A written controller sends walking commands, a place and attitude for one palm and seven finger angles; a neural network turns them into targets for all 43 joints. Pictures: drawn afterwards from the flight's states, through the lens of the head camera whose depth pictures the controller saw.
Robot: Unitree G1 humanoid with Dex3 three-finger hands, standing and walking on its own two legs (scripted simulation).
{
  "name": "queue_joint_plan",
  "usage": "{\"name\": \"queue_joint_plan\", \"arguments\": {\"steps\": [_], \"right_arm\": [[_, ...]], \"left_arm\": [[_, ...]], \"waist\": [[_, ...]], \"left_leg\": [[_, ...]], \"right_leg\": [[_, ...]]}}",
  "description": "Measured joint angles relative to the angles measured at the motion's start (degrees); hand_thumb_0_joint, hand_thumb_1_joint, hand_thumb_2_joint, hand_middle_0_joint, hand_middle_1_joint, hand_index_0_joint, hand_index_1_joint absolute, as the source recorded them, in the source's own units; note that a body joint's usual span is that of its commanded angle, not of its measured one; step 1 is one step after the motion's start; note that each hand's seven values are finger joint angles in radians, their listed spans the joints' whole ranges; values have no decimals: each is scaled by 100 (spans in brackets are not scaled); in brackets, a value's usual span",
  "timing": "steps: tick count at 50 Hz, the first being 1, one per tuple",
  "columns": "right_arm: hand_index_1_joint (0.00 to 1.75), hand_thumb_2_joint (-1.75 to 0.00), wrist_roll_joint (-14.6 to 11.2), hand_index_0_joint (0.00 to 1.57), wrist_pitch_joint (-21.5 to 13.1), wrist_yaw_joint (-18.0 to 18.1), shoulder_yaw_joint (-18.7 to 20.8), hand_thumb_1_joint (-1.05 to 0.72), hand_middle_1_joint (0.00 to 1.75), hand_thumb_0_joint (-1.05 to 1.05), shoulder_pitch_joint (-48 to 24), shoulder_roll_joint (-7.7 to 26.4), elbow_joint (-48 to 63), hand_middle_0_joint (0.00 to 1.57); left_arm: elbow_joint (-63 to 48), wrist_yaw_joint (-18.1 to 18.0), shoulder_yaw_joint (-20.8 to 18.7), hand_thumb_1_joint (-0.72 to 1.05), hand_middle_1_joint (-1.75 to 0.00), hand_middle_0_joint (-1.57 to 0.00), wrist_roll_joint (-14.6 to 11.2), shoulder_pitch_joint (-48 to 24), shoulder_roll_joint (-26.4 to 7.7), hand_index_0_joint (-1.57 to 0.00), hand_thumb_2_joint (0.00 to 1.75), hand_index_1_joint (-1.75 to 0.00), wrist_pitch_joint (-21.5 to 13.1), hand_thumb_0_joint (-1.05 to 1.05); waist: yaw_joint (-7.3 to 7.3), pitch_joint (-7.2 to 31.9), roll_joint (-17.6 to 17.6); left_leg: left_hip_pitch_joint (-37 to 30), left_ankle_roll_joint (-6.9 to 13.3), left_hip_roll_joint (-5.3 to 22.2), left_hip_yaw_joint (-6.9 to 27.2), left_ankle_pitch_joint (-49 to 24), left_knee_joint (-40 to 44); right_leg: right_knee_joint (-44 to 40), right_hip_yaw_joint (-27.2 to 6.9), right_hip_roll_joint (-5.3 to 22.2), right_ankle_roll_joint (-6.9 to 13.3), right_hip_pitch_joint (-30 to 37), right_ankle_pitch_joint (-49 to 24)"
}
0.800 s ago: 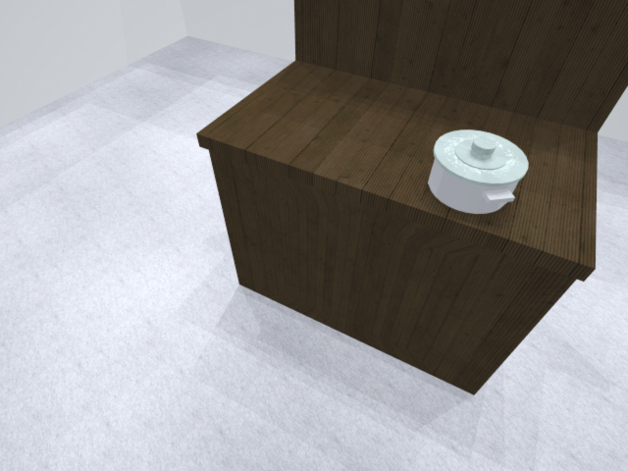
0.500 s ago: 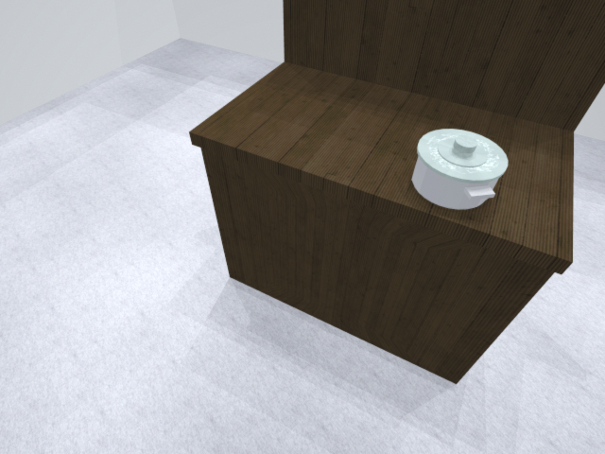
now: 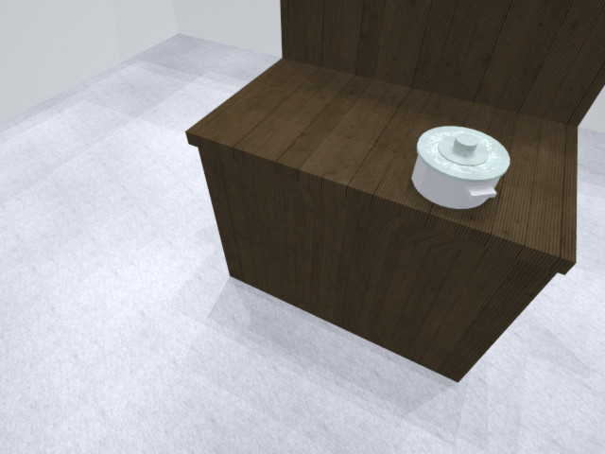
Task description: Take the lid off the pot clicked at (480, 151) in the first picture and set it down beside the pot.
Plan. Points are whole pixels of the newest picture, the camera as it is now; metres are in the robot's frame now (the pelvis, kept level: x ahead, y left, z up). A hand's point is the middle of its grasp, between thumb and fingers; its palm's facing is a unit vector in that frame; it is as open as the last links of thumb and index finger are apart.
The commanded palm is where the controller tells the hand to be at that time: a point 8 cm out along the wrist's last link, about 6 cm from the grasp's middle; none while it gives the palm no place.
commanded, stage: turn to face it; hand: left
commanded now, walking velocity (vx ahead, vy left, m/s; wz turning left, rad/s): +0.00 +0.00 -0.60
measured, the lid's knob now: (466, 142) +0.70 -0.29 +0.04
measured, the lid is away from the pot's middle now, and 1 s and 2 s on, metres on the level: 0.00 0.00 0.00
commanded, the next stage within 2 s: take the last steps up to it in 0.74 s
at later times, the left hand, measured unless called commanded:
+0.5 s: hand out of the picture +0.05 +0.18 -0.17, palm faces -0.11 -0.96 -0.26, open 7.4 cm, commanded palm none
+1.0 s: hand out of the picture +0.12 +0.17 -0.17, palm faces -0.41 -0.88 -0.23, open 7.4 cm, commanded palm none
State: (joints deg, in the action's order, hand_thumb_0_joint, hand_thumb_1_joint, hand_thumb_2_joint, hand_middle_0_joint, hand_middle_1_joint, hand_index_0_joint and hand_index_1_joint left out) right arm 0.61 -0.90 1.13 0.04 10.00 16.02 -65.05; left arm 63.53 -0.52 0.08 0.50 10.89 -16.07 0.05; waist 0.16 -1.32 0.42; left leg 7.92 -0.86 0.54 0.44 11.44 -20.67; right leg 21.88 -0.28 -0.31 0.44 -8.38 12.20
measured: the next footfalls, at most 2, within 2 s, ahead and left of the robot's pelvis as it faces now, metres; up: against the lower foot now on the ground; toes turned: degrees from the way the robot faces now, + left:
left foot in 0.68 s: +0.03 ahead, +0.13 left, +0.00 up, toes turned -17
right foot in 1.02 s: -0.05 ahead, -0.11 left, +0.00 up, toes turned -28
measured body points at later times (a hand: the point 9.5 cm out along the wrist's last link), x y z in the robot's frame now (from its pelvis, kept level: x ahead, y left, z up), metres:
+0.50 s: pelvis -0.02 -0.01 -0.01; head +0.02 -0.04 +0.44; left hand +0.06 +0.23 -0.15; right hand +0.02 -0.28 -0.16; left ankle -0.02 +0.13 -0.69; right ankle +0.00 -0.11 -0.75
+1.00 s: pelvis -0.03 +0.01 -0.01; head +0.00 +0.00 +0.44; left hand +0.14 +0.22 -0.15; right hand -0.11 -0.23 -0.16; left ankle -0.01 +0.14 -0.75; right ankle -0.09 -0.09 -0.74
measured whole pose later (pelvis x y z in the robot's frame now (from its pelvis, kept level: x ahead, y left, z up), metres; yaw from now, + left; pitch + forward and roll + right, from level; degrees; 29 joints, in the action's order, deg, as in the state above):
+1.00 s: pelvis -0.03 +0.01 -0.01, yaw -25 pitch +0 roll -1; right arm 1.9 -0.5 1.6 2.1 15.6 11.3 -57.5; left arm 55.2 2.2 -3.7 1.4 12.4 -13.8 3.3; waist -1.1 -2.2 0.4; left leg 10.7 -1.1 5.2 -7.4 18.9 -29.5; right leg 35.1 2.5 0.5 -0.4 -15.7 22.9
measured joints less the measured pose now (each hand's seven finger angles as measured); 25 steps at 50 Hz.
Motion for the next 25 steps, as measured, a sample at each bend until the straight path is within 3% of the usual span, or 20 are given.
{"name": "queue_joint_plan", "arguments": {"steps": [7, 15, 18, 22, 25], "right_arm": [[30, -90, 5, 20, 94, 82, 90, -90, 30, 0, -57, -161, 269, 20], [30, -90, 23, 20, 188, 75, 237, -90, 30, 0, 37, -357, 686, 20], [30, -90, 19, 20, 266, 64, 316, -90, 30, 0, 73, -301, 721, 21], [30, -90, 2, 20, 348, 93, 373, -90, 30, 1, -40, -225, 760, 20], [30, -90, -9, 20, 294, 95, 372, -90, 30, 1, -140, -238, 880, 20]], "left_arm": [[-209, -4, -108, 91, -30, -20, 5, 129, 125, -20, 90, -29, 175, 0], [-614, 124, -243, 91, -30, -20, 44, 227, 251, -20, 90, -30, 323, 0], [-763, 137, -272, 91, -30, -20, 73, 223, 342, -20, 90, -30, 264, 0], [-902, 32, -282, 91, -30, -20, 55, 274, 501, -20, 90, -30, 201, 0], [-919, 2, -287, 91, -30, -20, 64, 347, 544, -20, 90, -30, 225, 0]], "waist": [[86, -38, -11], [66, -211, -67], [68, -281, 90], [135, -320, 120], [146, -306, 41]], "left_leg": [[189, -40, 136, -303, 263, -431], [562, -94, 307, -685, 646, -1167], [817, -118, 431, -603, 943, -1735], [1505, -82, 123, -131, 1611, -3424], [1562, -102, 31, -89, 1549, -3395]], "right_leg": [[473, -296, -144, 36, -342, 148], [1454, -660, -351, 98, -991, 490], [1671, -600, -484, 182, -1101, 592], [1345, -693, -512, 231, -1080, 352], [936, -897, -503, 199, -989, 71]]}}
